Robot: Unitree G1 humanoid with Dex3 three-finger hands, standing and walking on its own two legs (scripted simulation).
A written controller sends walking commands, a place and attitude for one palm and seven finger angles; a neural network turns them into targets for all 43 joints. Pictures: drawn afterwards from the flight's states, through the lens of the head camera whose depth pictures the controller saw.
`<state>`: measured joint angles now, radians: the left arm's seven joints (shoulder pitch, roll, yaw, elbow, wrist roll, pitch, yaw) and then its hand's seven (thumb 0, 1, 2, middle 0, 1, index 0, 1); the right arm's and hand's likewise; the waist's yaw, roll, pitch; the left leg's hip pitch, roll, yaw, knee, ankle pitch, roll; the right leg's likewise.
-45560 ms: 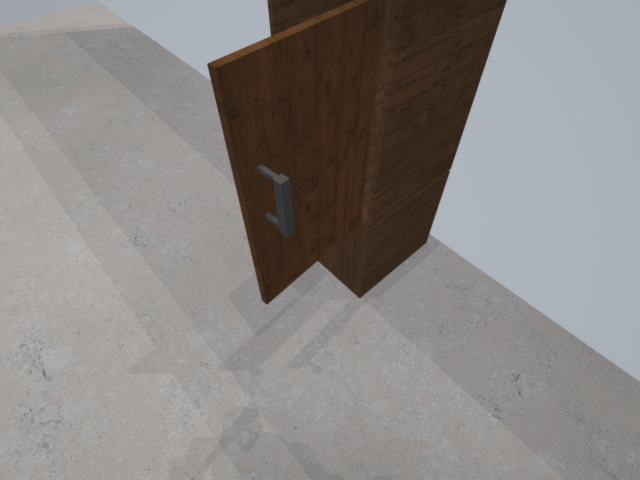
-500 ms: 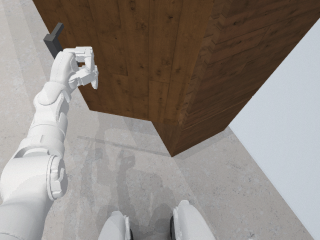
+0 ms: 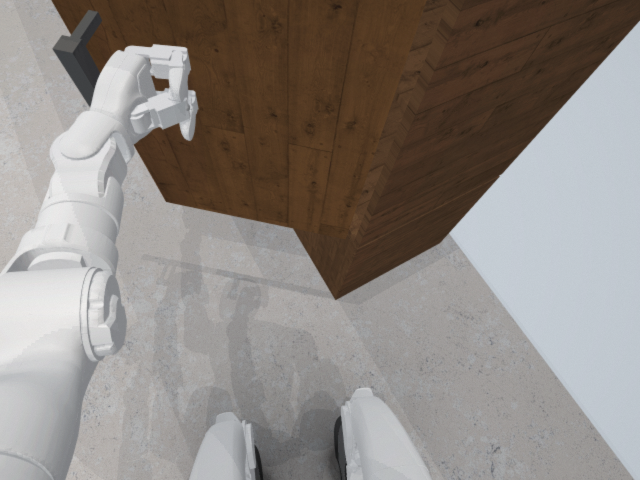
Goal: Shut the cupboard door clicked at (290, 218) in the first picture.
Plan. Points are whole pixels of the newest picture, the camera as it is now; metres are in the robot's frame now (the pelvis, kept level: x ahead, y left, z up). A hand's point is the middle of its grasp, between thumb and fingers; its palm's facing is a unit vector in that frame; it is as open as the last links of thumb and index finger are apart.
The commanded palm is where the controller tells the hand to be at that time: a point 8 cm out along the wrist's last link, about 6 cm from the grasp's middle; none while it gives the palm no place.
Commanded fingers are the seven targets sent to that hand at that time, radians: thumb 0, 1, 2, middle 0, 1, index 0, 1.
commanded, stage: push the door shut along its arc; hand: left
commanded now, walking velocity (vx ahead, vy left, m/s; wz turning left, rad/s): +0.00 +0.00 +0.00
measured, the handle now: (106, 82) +0.58 +0.19 +0.09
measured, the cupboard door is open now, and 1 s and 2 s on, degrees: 49 33 33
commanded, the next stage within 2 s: pull the fist back off the door in 0.38 s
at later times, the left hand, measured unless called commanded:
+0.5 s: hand (214, 79) +0.57 +0.06 +0.10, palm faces -0.44 -0.90 -0.03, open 3.7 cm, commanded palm +0.59 +0.08 +0.09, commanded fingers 0.00 0.90 0.90 -1.30 -1.50 -1.30 -1.50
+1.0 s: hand (228, 84) +0.56 +0.05 +0.10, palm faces +0.03 -1.00 -0.03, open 3.1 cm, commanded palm +0.51 +0.09 +0.09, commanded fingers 0.00 0.90 0.90 -1.30 -1.50 -1.30 -1.50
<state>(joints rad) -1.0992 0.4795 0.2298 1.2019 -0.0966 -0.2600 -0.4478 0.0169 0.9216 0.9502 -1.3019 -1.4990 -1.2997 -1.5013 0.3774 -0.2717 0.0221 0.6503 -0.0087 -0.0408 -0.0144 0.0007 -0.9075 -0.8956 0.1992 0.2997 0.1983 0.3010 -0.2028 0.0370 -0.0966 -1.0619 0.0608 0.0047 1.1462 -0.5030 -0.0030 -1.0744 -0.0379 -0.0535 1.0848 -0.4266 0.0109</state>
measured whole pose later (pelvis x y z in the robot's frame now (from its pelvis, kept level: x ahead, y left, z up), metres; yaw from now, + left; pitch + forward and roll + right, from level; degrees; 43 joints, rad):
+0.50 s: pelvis -0.01 +0.00 -0.02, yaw +0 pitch +28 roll -3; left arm -1.36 0.55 0.17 1.32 -0.06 -0.17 -0.46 0.05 1.04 1.02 -1.30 -1.50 -1.30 -1.50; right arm 0.37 -0.26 0.04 0.70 -0.04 -0.10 -0.03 0.00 -0.91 -0.90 0.20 0.30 0.20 0.30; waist -0.27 0.05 -0.09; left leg -1.21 0.07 -0.02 1.24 -0.52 0.00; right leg -1.21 -0.03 -0.07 1.16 -0.44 0.01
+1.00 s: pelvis +0.02 -0.01 +0.02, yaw -1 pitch +24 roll -1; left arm -1.02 0.26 0.30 1.17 0.02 -0.40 0.12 0.02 0.91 0.91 -1.30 -1.50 -1.30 -1.50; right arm 0.47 -0.23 -0.01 0.64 -0.08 0.00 0.08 0.00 -0.91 -0.90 0.20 0.30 0.20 0.30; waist -0.20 0.06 -0.12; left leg -0.97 0.07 0.03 1.03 -0.48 -0.02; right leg -1.00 -0.02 -0.03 1.00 -0.41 0.00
